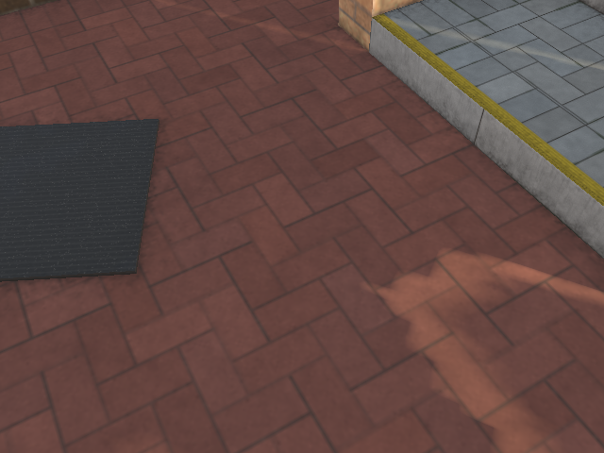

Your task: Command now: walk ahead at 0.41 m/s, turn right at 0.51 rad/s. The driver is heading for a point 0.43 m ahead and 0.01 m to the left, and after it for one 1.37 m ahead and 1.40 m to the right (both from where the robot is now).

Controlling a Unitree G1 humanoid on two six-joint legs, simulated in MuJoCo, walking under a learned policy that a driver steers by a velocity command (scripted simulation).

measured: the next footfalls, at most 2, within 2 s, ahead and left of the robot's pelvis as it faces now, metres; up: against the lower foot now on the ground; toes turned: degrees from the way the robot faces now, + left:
right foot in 0.08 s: +0.15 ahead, -0.15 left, +0.00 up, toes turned -7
left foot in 0.66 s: +0.50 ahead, +0.01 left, +0.00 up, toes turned -3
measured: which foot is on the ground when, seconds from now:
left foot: down 0.00-0.08, up 0.10-0.64, down 0.66-1.00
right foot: up 0.00-0.06, down 0.08-0.68, up 0.70-1.00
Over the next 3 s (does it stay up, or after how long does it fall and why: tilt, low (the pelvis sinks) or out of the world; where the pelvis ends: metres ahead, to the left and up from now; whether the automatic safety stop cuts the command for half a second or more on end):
stays up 0.45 -0.37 0.00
